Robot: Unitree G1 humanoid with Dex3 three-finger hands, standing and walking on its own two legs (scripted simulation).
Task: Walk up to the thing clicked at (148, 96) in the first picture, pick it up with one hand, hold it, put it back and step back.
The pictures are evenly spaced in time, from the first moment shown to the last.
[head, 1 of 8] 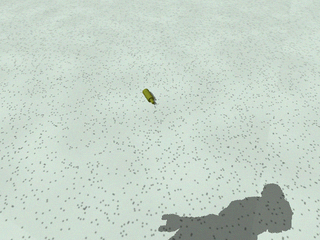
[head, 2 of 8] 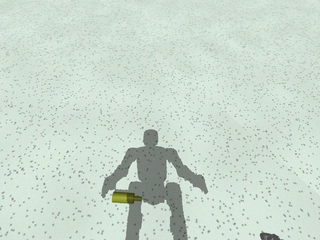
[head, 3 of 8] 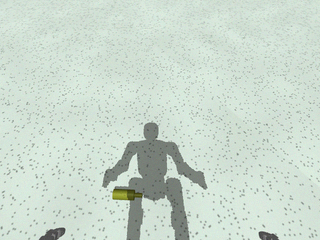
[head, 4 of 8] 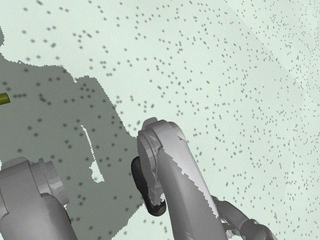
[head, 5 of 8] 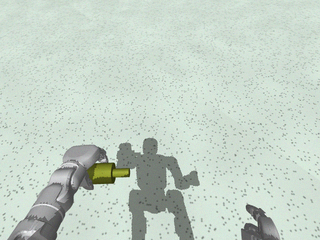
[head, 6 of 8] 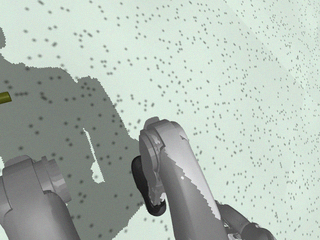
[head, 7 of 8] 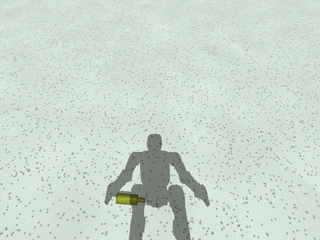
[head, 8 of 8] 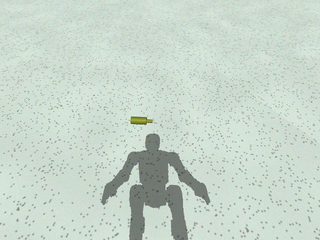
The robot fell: no
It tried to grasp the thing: yes
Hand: left
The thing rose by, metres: 0.68
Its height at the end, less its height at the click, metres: +0.00
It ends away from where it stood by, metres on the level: 0.00
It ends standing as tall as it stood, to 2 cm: yes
